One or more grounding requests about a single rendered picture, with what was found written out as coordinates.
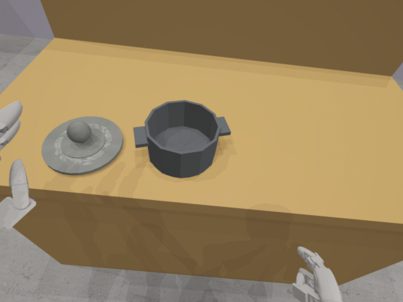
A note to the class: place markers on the lid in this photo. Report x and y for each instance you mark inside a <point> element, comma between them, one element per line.
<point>67,157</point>

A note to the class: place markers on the robot left hand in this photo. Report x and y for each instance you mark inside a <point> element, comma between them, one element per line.
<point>13,209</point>

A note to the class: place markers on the pot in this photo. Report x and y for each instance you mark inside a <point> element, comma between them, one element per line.
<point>181,137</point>

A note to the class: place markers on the robot right hand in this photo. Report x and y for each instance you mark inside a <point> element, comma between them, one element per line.
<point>321,286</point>

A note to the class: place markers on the knob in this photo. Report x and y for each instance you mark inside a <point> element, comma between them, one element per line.
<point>78,131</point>

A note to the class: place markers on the table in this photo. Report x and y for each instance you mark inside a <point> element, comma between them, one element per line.
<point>314,158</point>

